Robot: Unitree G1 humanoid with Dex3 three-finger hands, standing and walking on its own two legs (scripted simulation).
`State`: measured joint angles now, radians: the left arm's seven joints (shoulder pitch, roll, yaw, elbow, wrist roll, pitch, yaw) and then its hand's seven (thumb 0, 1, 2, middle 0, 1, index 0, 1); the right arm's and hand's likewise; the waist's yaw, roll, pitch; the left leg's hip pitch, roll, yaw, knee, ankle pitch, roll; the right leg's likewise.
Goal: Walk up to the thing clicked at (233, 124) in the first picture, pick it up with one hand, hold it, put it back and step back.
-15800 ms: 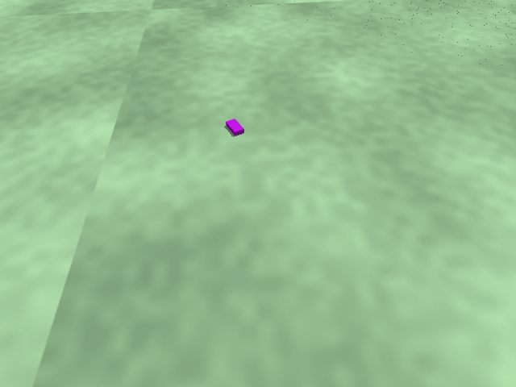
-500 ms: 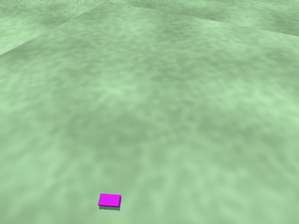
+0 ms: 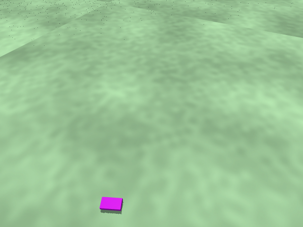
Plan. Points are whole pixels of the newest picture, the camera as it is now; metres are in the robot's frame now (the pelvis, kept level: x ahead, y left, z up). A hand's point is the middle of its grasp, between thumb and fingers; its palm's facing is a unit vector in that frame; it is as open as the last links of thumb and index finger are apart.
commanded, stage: stand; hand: left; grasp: from above
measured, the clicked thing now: (111, 203) +0.40 +0.29 -0.77
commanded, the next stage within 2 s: rise first in 0.02 s
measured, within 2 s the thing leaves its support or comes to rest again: neither
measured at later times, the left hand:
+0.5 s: hand out of the picture +0.15 +0.26 -0.18, palm faces -0.07 -0.92 -0.39, open 11.2 cm
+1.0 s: hand out of the picture +0.12 +0.28 -0.25, palm faces -0.19 -0.85 -0.48, open 14.1 cm
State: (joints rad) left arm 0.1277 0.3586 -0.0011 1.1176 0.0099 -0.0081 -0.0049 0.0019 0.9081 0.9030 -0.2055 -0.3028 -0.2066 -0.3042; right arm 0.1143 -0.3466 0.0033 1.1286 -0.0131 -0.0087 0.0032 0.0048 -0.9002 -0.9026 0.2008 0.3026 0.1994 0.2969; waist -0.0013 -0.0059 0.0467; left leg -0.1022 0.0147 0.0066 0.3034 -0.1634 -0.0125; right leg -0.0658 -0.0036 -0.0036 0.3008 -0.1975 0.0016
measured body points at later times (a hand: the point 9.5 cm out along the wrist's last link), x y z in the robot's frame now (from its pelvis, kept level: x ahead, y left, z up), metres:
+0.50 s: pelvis -0.01 +0.00 -0.04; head +0.05 +0.01 +0.41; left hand +0.15 +0.31 -0.16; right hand +0.09 -0.26 -0.15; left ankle +0.00 +0.13 -0.75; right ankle -0.02 -0.12 -0.75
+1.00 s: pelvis -0.02 +0.01 -0.11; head +0.08 +0.04 +0.33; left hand +0.13 +0.32 -0.22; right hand +0.16 -0.23 -0.19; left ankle +0.00 +0.13 -0.75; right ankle -0.02 -0.12 -0.75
